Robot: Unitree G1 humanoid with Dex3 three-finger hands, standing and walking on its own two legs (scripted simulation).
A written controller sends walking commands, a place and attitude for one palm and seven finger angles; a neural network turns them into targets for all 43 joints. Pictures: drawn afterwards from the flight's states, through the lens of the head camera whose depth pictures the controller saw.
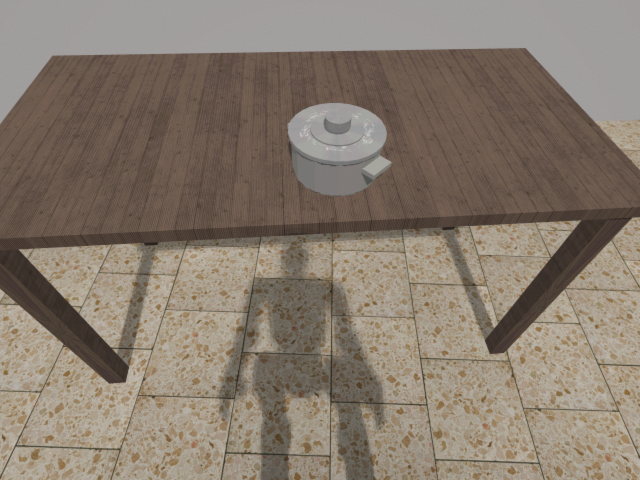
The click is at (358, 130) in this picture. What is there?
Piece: lid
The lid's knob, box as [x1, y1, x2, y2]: [325, 109, 351, 132]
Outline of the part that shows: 326,112 326,128 336,132 344,131 349,128 351,117 347,111 342,109 331,109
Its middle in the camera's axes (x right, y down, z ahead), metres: +0.03 -0.21 +0.70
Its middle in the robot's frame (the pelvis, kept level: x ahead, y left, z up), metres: +0.68 +0.01 +0.07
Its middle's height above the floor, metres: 0.84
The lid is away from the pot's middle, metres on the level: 0.00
